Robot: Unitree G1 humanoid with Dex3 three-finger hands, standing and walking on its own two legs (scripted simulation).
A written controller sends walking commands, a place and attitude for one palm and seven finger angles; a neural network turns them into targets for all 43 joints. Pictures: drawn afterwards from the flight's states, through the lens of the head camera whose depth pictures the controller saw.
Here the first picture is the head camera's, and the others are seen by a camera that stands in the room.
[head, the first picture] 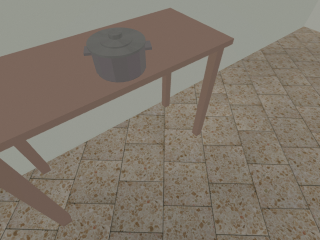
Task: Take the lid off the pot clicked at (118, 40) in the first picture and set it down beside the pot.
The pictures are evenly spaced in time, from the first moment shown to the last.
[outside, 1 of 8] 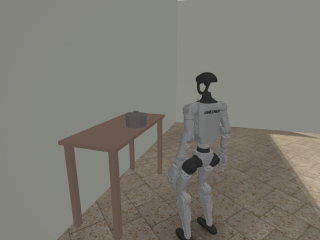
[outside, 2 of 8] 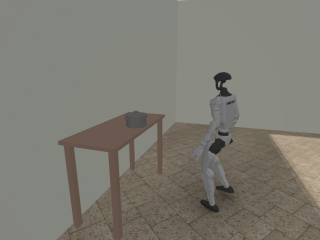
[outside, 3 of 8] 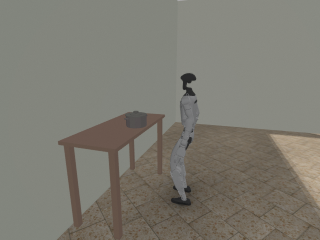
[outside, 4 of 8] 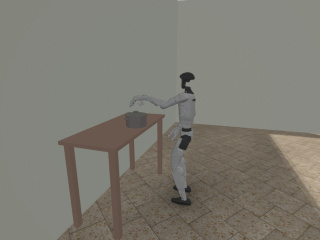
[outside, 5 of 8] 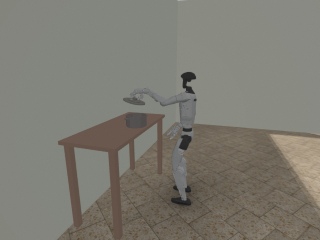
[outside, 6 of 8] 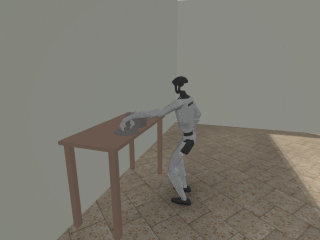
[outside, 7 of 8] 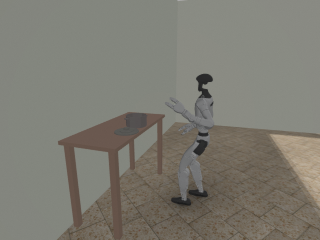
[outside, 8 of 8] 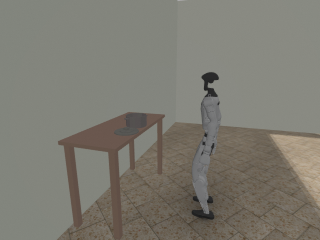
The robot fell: no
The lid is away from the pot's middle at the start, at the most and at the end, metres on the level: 0.00 0.25 0.24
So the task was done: yes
